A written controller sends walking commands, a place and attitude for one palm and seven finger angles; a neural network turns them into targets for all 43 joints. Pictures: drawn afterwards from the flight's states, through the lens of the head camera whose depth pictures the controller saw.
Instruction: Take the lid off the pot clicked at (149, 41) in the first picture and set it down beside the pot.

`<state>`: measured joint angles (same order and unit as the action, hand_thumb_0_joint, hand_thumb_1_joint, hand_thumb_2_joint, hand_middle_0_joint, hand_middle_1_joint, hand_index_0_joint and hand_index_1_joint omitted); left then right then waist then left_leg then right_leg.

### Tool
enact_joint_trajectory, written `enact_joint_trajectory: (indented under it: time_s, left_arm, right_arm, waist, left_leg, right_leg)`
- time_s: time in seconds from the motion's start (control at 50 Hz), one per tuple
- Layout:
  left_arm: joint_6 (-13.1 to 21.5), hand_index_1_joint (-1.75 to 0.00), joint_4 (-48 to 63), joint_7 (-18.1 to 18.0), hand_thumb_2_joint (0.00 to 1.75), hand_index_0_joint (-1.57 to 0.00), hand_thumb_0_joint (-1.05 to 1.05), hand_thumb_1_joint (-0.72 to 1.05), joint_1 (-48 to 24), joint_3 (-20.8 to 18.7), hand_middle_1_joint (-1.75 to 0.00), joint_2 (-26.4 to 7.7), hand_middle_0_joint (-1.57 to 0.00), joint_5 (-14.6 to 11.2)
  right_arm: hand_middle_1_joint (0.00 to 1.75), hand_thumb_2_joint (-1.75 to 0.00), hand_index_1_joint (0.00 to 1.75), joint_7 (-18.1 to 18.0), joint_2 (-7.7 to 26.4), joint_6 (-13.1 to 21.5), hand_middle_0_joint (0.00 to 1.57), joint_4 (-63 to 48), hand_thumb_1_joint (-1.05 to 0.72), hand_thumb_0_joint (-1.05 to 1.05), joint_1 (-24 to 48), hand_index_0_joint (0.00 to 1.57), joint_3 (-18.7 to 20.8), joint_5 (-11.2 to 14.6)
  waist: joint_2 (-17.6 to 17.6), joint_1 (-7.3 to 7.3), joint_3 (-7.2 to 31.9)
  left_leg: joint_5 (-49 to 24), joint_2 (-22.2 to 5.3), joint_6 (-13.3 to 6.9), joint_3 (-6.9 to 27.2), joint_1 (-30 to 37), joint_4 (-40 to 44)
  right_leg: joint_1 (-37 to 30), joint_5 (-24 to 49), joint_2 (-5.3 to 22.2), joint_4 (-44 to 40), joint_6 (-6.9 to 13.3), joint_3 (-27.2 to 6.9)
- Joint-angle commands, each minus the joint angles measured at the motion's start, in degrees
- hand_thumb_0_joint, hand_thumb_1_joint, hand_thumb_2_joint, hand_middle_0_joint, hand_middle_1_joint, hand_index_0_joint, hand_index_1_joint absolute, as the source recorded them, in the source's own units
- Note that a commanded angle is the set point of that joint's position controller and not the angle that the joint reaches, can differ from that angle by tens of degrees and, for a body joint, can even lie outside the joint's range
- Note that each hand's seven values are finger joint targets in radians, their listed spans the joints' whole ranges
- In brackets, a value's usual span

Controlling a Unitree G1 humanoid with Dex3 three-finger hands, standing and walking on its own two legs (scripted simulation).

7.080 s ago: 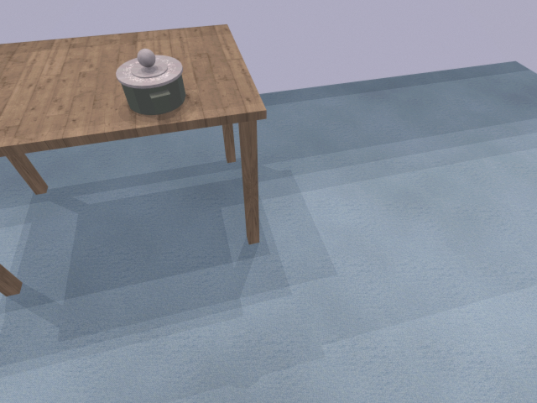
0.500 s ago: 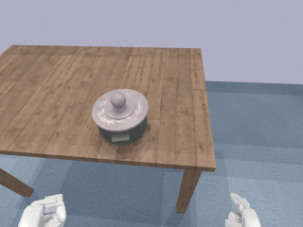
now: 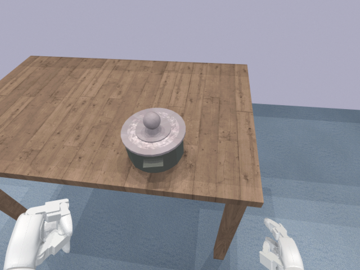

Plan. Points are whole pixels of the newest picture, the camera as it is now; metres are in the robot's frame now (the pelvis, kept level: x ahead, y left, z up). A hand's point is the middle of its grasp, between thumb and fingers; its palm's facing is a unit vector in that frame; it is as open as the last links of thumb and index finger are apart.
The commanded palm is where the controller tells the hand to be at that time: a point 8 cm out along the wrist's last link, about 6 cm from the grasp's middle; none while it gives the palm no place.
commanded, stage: raise the hand higher, near the body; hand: left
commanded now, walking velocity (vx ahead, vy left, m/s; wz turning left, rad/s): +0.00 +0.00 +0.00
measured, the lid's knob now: (151, 120) +0.46 +0.14 +0.07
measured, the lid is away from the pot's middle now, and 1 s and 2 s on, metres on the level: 0.00 0.00 0.00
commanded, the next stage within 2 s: reach forward and open the fingers in 0.02 s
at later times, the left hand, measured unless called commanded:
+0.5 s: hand (40, 235) +0.14 +0.27 +0.09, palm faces -0.26 -0.11 -0.96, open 3.2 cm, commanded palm +0.15 +0.26 +0.16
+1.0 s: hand (43, 196) +0.20 +0.28 +0.12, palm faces -0.17 -0.09 -0.98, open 9.0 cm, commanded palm +0.18 +0.27 +0.20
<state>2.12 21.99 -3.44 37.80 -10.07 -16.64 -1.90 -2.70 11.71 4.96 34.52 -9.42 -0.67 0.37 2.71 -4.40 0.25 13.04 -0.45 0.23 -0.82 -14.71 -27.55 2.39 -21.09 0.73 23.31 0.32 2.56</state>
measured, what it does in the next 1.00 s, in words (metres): shifts its weight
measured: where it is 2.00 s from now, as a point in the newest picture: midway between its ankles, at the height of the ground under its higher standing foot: outside the picture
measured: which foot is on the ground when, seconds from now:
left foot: down 0.00-1.00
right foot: down 0.00-1.00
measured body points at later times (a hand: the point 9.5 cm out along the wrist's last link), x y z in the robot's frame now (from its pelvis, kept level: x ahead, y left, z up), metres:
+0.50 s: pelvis -0.04 +0.00 -0.01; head -0.02 -0.05 +0.44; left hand +0.15 +0.27 +0.14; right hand +0.18 -0.23 -0.11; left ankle +0.02 +0.12 -0.74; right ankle -0.10 -0.11 -0.74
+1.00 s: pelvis -0.07 +0.03 +0.00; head -0.05 +0.00 +0.45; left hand +0.20 +0.28 +0.17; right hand +0.16 -0.17 -0.10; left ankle +0.02 +0.13 -0.74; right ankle -0.10 -0.11 -0.74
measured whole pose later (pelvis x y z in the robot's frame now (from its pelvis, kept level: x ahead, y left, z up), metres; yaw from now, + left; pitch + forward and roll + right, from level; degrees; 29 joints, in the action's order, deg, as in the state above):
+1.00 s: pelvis -0.07 +0.03 +0.00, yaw +1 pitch -2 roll -2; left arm -3.1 11.1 17.3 -1.7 -0.4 -37.8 42.1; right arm 1.6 15.3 -6.2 34.8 -3.1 -1.4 2.2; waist 6.6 -5.0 -3.9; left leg 5.0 0.3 -2.0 0.1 -17.6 -24.2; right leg 6.5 -15.1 1.3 23.3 -1.0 3.5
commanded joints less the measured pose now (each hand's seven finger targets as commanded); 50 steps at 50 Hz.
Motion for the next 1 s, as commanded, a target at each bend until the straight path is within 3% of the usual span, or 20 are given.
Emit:
enact_joint_trajectory:
  time_s: [0.0, 0.1, 0.12, 0.14, 0.18, 0.24, 0.36, 0.4, 0.44, 0.46, 0.5, 0.52, 0.56, 0.6, 0.62, 0.7, 0.76, 0.8, 0.86, 0.98]
  left_arm:
    - [4.33, -1.5, 12.68, -1.4, 0.9, -1.3, 0.0, 0.9, -0.9, -6.46, -1.5, -8.23, -1.3, -0.74]
    - [5.32, -1.5, 13.31, -1.67, 0.9, -1.3, 0.0, 0.9, -1.86, -8.47, -1.5, -9.44, -1.3, -0.98]
    - [1.57, -1.49, 16.78, -3.4, 0.89, -1.27, 0.0, 0.88, -8.2, -7.84, -1.49, -26.77, -1.27, 24.93]
    - [-0.88, -1.48, 19.07, -4.37, 0.88, -1.25, 0.0, 0.86, -6.75, -7.21, -1.48, -20.11, -1.25, 24.91]
    - [-5.31, -1.44, 14.0, -4.49, 0.89, -1.21, 0.0, 0.81, 1.43, -6.73, -1.44, -22.85, -1.21, 35.32]
    - [-8.74, -1.34, 15.15, -1.68, 0.93, -1.17, 0.0, 0.72, -3.77, -6.4, -1.34, -28.51, -1.17, 43.15]
    - [-7.76, -1.04, 9.22, 9.05, 1.02, -1.14, 0.0, 0.53, -13.41, -4.51, -1.04, -33.04, -1.14, 41.74]
    - [-6.17, -0.97, 11.71, 12.54, 1.05, -1.12, 0.0, 0.47, -19.27, -6.16, -0.97, -36.54, -1.12, 41.44]
    - [-3.67, -0.9, 9.62, 14.94, 1.07, -1.09, 0.0, 0.41, -22.73, -6.19, -0.9, -37.24, -1.09, 40.85]
    - [-3.07, -0.86, 7.81, 15.46, 1.08, -1.08, 0.0, 0.38, -22.69, -4.51, -0.86, -35.26, -1.08, 40.33]
    - [-1.67, -0.79, 6.53, 15.87, 1.09, -1.05, 0.0, 0.32, -26.75, -9.94, -0.79, -40.68, -1.05, 41.65]
    - [-0.98, -0.76, 4.55, 15.93, 1.1, -1.04, 0.0, 0.3, -27.92, -5.69, -0.76, -35.56, -1.04, 40.99]
    - [-0.24, -0.68, 2.84, 15.89, 1.11, -1.02, 0.0, 0.24, -29.35, -3.82, -0.68, -33.37, -1.02, 40.27]
    - [-0.76, -0.61, 2.89, 16.02, 1.13, -0.99, 0.0, 0.19, -33.12, -6.03, -0.61, -36.59, -0.99, 41.74]
    - [-0.59, -0.58, 4.03, 15.84, 1.14, -0.98, 0.0, 0.16, -35.39, -2.05, -0.58, -33.03, -0.98, 41.3]
    - [-1.95, -0.44, 2.14, 16.07, 1.18, -0.93, 0.0, 0.04, -40.81, -5.76, -0.44, -38.52, -0.93, 43.81]
    - [-2.54, -0.33, 1.15, 16.47, 1.23, -0.89, 0.0, -0.05, -43.61, -0.45, -0.33, -33.52, -0.89, 42.92]
    - [-3.44, -0.26, 1.48, 16.88, 1.26, -0.87, 0.0, -0.11, -46.7, -3.61, -0.26, -37.25, -0.87, 44.24]
    - [-4.08, -0.15, -0.93, 17.65, 1.3, -0.84, 0.0, -0.21, -47.59, 0.67, -0.15, -33.11, -0.84, 42.79]
    - [-4.71, -0.08, -1.0, 18.57, 1.35, -0.82, 0.0, -0.28, -56.14, -0.93, -0.08, -36.87, -0.82, 44.67]
  right_arm:
    - [0.3, -0.9, 0.3, -0.47, 6.13, 3.3, 0.2, -9.05, -0.9, 0.0, 6.73, 0.2, 2.54, 0.37]
    - [0.3, -0.9, 0.3, -0.39, 6.09, 3.77, 0.2, -8.53, -0.9, 0.0, 6.99, 0.2, 2.65, 0.45]
    - [0.3, -0.9, 0.3, 0.57, 10.31, 0.26, 0.2, -9.03, -0.9, 0.0, 5.63, 0.2, 1.83, -1.48]
    - [0.3, -0.9, 0.3, 1.15, 7.83, -1.45, 0.2, -11.67, -0.9, 0.0, 6.35, 0.2, 2.38, -1.32]
    - [0.3, -0.9, 0.3, 2.28, 9.02, -5.23, 0.2, -11.79, -0.9, 0.0, 6.97, 0.2, 3.47, -0.94]
    - [0.3, -0.9, 0.3, 3.23, 10.41, -8.68, 0.2, -13.32, -0.9, 0.0, 9.48, 0.2, 3.21, 0.02]
    - [0.3, -0.9, 0.3, 1.52, 10.4, -7.78, 0.2, -12.37, -0.9, 0.0, 10.25, 0.2, 3.04, 2.35]
    - [0.3, -0.9, 0.3, 1.09, 10.63, -6.76, 0.2, -12.82, -0.9, 0.0, 12.87, 0.2, 2.53, 2.25]
    - [0.3, -0.9, 0.3, 0.65, 10.54, -6.74, 0.2, -11.8, -0.9, 0.0, 10.37, 0.2, 2.3, 1.86]
    - [0.3, -0.9, 0.3, 0.46, 9.99, -6.49, 0.2, -11.98, -0.9, 0.0, 10.04, 0.2, 2.51, 2.3]
    - [0.3, -0.9, 0.3, 0.42, 10.27, -6.39, 0.2, -11.88, -0.9, 0.0, 12.77, 0.2, 2.26, 1.55]
    - [0.3, -0.9, 0.3, 0.76, 9.43, -6.46, 0.2, -11.5, -0.9, 0.0, 10.58, 0.2, 2.05, 2.16]
    - [0.3, -0.9, 0.3, 1.29, 9.57, -7.0, 0.2, -11.35, -0.9, 0.0, 10.55, 0.2, 2.66, 2.19]
    - [0.3, -0.9, 0.3, 1.99, 10.02, -7.11, 0.2, -11.17, -0.9, 0.0, 13.91, 0.2, 2.41, 1.8]
    - [0.3, -0.9, 0.3, 2.31, 9.44, -7.07, 0.2, -11.25, -0.9, 0.0, 12.08, 0.2, 2.4, 2.32]
    - [0.3, -0.9, 0.3, 3.01, 10.26, -7.53, 0.2, -10.49, -0.9, 0.0, 15.36, 0.2, 2.13, 1.45]
    - [0.3, -0.9, 0.3, 3.47, 9.47, -8.14, 0.2, -10.26, -0.9, 0.0, 14.0, 0.2, 2.12, 1.94]
    - [0.3, -0.9, 0.3, 3.79, 10.03, -7.94, 0.2, -10.25, -0.9, 0.0, 16.34, 0.2, 1.81, 1.63]
    - [0.3, -0.9, 0.3, 4.05, 9.71, -8.45, 0.2, -9.75, -0.9, 0.0, 14.63, 0.2, 1.87, 1.97]
    - [0.3, -0.9, 0.3, 4.14, 10.24, -8.43, 0.2, -8.62, -0.9, 0.0, 16.06, 0.2, 1.54, 1.5]
  waist:
    - [-1.09, 0.78, 3.14]
    - [-0.78, 0.54, 2.52]
    - [3.78, 1.09, 4.54]
    - [5.72, 0.57, 6.99]
    - [5.2, -1.11, 9.75]
    - [0.67, -0.07, 10.71]
    - [-4.58, 1.51, 7.88]
    - [0.0, 0.61, 9.01]
    - [-0.98, 0.62, 7.71]
    - [-1.23, 1.34, 6.92]
    - [-0.47, -0.45, 8.25]
    - [0.51, 0.94, 7.1]
    - [0.78, 0.76, 6.83]
    - [2.44, -0.6, 7.88]
    - [1.87, 0.85, 8.86]
    - [2.04, -1.08, 9.27]
    - [3.58, 0.27, 9.65]
    - [3.55, -1.15, 10.87]
    - [2.86, 0.26, 9.61]
    - [4.89, -0.56, 12.28]
  left_leg:
    - [-14.72, -0.9, -2.5, -0.06, 12.87, 0.83]
    - [-13.71, -0.86, -2.54, -0.2, 12.63, 0.88]
    - [-18.75, 0.18, -3.56, -0.68, 5.71, -1.71]
    - [-22.47, -0.17, -3.39, -0.59, 5.76, -2.15]
    - [-21.4, -0.79, -2.94, -0.51, 5.98, -4.0]
    - [-16.11, 0.45, -2.85, 0.32, 2.4, -5.54]
    - [-11.62, 2.05, -3.97, 1.47, 2.22, -5.1]
    - [-13.98, 2.83, -4.05, 1.55, 5.23, -4.45]
    - [-14.43, 2.95, -4.07, 1.78, 6.62, -3.05]
    - [-13.24, 2.48, -4.13, 1.48, 6.91, -2.55]
    - [-13.95, 3.1, -4.1, 1.38, 8.63, -1.88]
    - [-12.58, 2.68, -3.84, 1.24, 8.48, -1.18]
    - [-10.91, 2.34, -3.65, 1.29, 9.56, 0.55]
    - [-11.12, 2.83, -3.52, 1.53, 9.97, 1.49]
    - [-10.23, 2.24, -3.46, 1.4, 10.88, 1.89]
    - [-9.87, 2.44, -3.25, 2.31, 10.84, 4.02]
    - [-7.85, 1.61, -3.03, 2.13, 12.04, 5.25]
    - [-8.5, 2.06, -3.01, 2.79, 11.95, 5.7]
    - [-5.53, 1.49, -2.88, 2.73, 11.76, 6.69]
    - [-4.43, 1.86, -2.52, 4.23, 13.38, 7.88]
  right_leg:
    - [10.82, 21.71, -0.31, -4.12, 0.13, 1.55]
    - [10.64, 21.57, -0.24, -4.76, 0.2, 1.23]
    - [14.89, 23.61, -1.29, 0.89, -0.03, 0.05]
    - [13.9, 24.07, -1.05, 2.7, 0.66, 2.08]
    - [14.6, 21.5, -1.73, 3.42, 1.34, 0.62]
    - [14.74, 22.47, -1.61, 3.68, 0.85, -0.47]
    - [14.86, 24.33, -1.14, 1.24, -1.17, -1.27]
    - [14.9, 25.65, -1.57, -0.16, -1.07, -1.18]
    - [15.61, 23.0, -1.74, -1.3, -1.33, 0.23]
    - [14.63, 22.25, -1.58, -1.33, -1.3, 0.01]
    - [14.66, 21.35, -2.42, -2.83, -0.49, -0.05]
    - [13.72, 18.93, -1.9, -2.32, -0.58, 0.66]
    - [14.12, 15.14, -2.24, -3.46, -0.5, 0.81]
    - [14.32, 14.15, -3.24, -4.33, 0.34, 0.73]
    - [12.87, 12.71, -2.63, -3.73, 0.03, 0.79]
    - [12.83, 10.95, -3.8, -4.69, 1.0, 0.83]
    - [11.67, 8.58, -3.4, -4.49, 0.78, 0.98]
    - [11.35, 9.33, -4.05, -4.53, 1.48, 0.9]
    - [11.31, 7.18, -3.72, -4.79, 0.99, 1.12]
    - [11.67, 7.19, -4.2, -4.51, 1.57, 1.15]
